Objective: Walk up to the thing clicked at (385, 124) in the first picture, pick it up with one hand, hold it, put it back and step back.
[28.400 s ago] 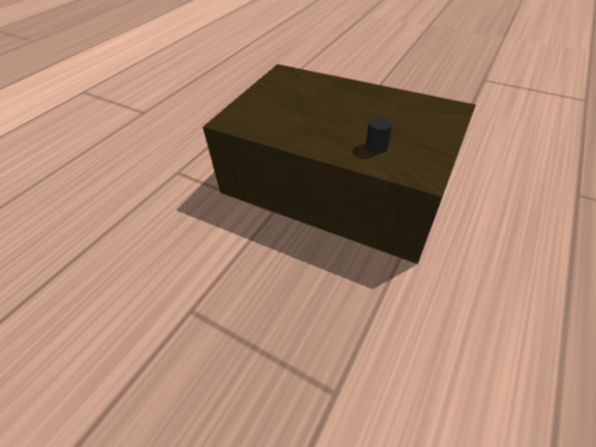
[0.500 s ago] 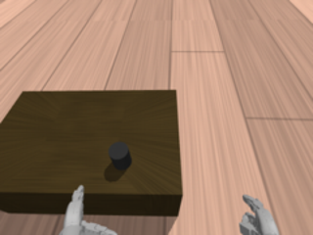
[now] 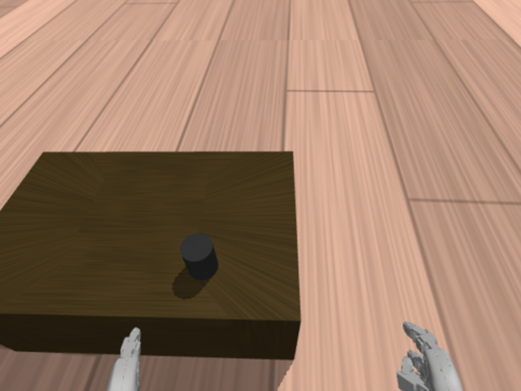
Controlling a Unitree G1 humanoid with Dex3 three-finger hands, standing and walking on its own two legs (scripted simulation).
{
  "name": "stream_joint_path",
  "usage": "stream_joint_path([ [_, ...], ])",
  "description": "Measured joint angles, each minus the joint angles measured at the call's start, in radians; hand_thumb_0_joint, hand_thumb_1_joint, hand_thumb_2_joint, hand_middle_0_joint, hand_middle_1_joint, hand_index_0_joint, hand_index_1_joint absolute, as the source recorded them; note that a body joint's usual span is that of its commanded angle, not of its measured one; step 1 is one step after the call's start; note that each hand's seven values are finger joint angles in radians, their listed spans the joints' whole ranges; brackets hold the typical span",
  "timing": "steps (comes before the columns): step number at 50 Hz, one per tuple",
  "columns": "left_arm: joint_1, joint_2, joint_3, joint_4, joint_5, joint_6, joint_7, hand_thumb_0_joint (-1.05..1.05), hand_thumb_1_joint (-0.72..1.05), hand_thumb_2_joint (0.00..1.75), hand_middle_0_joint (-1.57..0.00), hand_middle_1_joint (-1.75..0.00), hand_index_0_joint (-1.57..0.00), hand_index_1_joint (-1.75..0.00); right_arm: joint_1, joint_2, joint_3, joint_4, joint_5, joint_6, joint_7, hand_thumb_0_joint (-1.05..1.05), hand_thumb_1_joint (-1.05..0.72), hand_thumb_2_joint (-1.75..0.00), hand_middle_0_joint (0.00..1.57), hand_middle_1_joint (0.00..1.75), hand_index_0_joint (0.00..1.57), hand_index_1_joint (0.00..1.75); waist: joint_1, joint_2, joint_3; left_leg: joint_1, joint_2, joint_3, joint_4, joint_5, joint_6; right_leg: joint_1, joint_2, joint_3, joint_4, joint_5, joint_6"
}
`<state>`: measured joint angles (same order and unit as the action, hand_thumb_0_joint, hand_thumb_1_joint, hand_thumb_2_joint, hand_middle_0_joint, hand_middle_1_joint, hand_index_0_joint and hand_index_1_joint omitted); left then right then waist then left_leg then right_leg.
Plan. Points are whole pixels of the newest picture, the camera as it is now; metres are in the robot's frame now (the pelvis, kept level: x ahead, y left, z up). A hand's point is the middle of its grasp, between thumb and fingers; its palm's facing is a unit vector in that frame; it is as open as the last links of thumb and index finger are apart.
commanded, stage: home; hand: left
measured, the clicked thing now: (200, 257) +0.52 +0.20 -0.30
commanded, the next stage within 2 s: stand in 1.46 s
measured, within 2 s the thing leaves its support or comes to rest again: neither
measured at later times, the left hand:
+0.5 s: hand out of the picture +0.05 +0.27 -0.11, palm faces +0.01 -0.92 -0.40, open 17.6 cm
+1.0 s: hand out of the picture +0.03 +0.25 -0.11, palm faces +0.01 -0.93 -0.37, open 17.7 cm
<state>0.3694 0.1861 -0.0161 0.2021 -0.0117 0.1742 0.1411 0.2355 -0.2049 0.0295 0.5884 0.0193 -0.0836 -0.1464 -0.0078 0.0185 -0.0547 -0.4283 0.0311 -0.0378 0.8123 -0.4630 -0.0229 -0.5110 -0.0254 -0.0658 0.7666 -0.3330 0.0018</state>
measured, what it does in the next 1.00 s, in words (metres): stands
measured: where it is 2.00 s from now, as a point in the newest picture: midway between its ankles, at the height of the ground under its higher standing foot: outside the picture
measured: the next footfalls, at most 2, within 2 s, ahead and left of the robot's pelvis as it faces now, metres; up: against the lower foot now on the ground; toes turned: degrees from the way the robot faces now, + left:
none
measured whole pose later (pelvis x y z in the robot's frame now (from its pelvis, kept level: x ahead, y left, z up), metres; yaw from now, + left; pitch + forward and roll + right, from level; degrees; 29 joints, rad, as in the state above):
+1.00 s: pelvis +0.00 +0.00 +0.04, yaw +1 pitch -4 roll +0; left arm 0.16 0.31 -0.01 1.16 0.03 0.00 0.02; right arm 0.19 -0.34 -0.01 1.06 -0.02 0.02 -0.01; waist 0.02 0.04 0.03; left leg -0.06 0.00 -0.04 0.35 -0.23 -0.02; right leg -0.16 -0.05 -0.07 0.37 -0.14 0.01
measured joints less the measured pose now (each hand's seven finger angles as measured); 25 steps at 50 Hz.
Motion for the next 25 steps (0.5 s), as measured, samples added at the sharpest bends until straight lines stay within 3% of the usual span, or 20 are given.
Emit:
stream_joint_path([
  [3,-0.058,0.028,-0.005,0.164,0.058,-0.073,-0.054,-0.01,-0.58,0.04,-0.05,-0.05,-0.05,-0.05,-0.016,-0.016,-0.015,0.076,-0.068,0.029,0.054,0.01,-0.9,-0.9,0.2,0.3,0.2,0.3,0.007,-0.006,0.022,0.047,-0.008,0.009,-0.029,0.012,0.002,0.039,-0.007,0.009,-0.013,0.005,-0.001],
  [5,-0.089,0.052,-0.007,0.285,0.071,-0.106,-0.085,-0.01,-0.58,0.03,-0.05,-0.05,-0.05,-0.05,-0.017,-0.034,-0.025,0.131,-0.082,0.062,0.087,0.01,-0.9,-0.9,0.21,0.3,0.2,0.3,0.009,-0.004,0.024,0.085,-0.014,0.011,-0.059,0.024,0.005,0.074,-0.012,0.01,-0.035,0.012,0.001],
  [15,-0.105,0.123,0.027,0.631,0.061,-0.165,-0.114,-0.01,-0.56,0.04,-0.05,-0.05,-0.05,-0.05,0.042,-0.103,-0.074,0.279,-0.076,0.102,0.13,0.01,-0.9,-0.9,0.2,0.3,0.2,0.3,0.007,0.016,0.038,0.24,-0.032,0.012,-0.234,0.102,0.014,0.224,-0.028,0.009,-0.187,0.072,0.015],
  [25,-0.133,0.139,0.021,0.808,0.052,-0.167,-0.109,0.0,-0.57,0.04,-0.05,-0.05,-0.05,-0.05,0.031,-0.113,-0.064,0.382,-0.061,0.114,0.132,0.01,-0.9,-0.9,0.2,0.3,0.2,0.3,0.02,0.023,0.065,0.324,-0.039,0.009,-0.365,0.175,0.016,0.308,-0.033,0.003,-0.308,0.135,0.019],
])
